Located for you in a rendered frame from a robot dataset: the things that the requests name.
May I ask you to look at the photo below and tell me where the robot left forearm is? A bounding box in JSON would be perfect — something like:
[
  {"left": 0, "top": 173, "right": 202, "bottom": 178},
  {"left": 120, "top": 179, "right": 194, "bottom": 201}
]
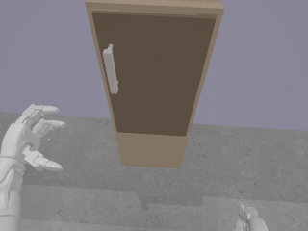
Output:
[{"left": 0, "top": 157, "right": 26, "bottom": 231}]

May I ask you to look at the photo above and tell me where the cupboard door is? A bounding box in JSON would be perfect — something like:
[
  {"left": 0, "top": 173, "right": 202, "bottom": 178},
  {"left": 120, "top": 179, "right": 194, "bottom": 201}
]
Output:
[{"left": 91, "top": 11, "right": 216, "bottom": 137}]

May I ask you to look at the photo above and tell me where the robot right hand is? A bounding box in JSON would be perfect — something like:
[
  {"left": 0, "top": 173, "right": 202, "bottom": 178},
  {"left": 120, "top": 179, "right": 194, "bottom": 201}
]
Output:
[{"left": 232, "top": 197, "right": 269, "bottom": 231}]

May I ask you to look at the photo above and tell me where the robot left hand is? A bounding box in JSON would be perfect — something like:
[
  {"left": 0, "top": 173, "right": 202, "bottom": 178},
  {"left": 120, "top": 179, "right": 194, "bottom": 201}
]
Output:
[{"left": 0, "top": 104, "right": 66, "bottom": 172}]

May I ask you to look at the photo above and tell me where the handle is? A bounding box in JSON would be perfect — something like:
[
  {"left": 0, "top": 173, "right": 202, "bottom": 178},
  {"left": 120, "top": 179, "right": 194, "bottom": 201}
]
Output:
[{"left": 102, "top": 44, "right": 118, "bottom": 94}]

